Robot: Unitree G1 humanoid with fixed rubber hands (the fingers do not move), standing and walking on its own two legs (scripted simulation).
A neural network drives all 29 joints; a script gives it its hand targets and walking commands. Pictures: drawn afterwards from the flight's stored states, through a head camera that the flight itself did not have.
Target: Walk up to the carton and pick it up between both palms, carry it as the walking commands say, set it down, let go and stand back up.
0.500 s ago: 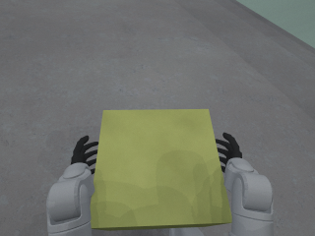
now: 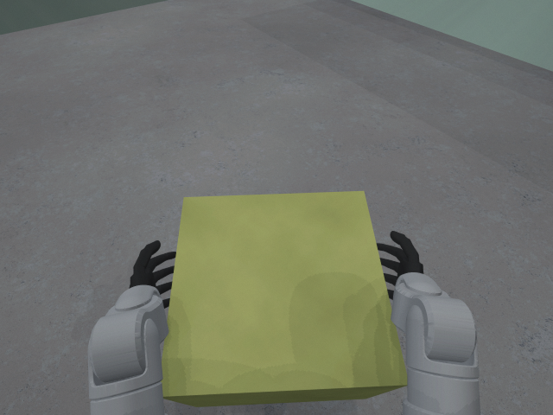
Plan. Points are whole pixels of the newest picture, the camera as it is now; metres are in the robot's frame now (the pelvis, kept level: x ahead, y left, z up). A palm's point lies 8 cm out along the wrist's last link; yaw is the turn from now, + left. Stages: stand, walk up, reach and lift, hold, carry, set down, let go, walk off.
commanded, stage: carry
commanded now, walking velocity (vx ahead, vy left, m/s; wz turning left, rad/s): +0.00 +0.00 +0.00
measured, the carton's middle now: (278, 301) +0.30 -0.01 -0.01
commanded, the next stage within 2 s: none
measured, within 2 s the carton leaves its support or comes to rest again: neither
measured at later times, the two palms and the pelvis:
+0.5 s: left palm (147, 379) +0.17 +0.14 +0.09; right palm (464, 363) +0.16 -0.20 +0.09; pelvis -0.10 -0.02 +0.00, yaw -2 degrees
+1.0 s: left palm out of the picture +0.06 +0.17 +0.08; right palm out of the picture +0.08 -0.18 +0.08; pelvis -0.21 -0.01 -0.01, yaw +1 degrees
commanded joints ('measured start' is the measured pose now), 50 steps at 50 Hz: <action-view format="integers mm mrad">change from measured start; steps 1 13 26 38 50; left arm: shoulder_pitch -479 -564 -677 -664 -583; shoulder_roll -881 -845 -921 -920 -884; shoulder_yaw -748 -803 -770 -704 -751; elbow -59 -61 5 75 47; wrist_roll -429 -449 -436 -453 -435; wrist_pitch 32 50 37 12 14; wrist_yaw -358 -364 -364 -371 -355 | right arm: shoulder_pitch -493 -439 -636 -637 -514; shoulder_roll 931 891 941 982 893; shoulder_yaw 756 698 702 692 653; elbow -22 27 27 102 102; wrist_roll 436 382 436 397 347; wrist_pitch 15 9 -8 -27 -20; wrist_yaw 420 431 450 433 426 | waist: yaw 43 29 2 36 53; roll -161 32 206 -231 131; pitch -333 -266 -256 -261 -327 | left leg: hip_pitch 58 63 31 206 -111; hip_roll -18 169 126 -26 176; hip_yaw -37 -146 -146 -4 -101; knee -191 -511 -615 -63 -596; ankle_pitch -19 -108 -215 118 -148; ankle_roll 24 79 131 53 47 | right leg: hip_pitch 267 206 194 -131 260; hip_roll -298 -94 14 -252 8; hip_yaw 380 152 -29 283 1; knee -260 -92 101 -372 181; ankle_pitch -25 -131 -245 -535 -211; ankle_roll -56 97 253 22 32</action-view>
